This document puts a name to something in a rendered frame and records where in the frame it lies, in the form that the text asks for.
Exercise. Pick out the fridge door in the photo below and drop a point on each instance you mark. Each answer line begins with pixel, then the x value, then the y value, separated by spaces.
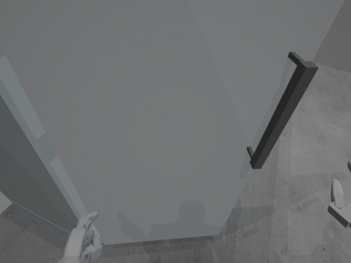
pixel 151 104

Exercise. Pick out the right robot hand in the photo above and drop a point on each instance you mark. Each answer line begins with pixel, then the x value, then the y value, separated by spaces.
pixel 337 208

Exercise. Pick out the handle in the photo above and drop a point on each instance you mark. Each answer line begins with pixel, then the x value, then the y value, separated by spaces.
pixel 293 93

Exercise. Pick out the left robot hand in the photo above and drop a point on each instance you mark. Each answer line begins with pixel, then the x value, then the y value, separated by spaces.
pixel 78 238

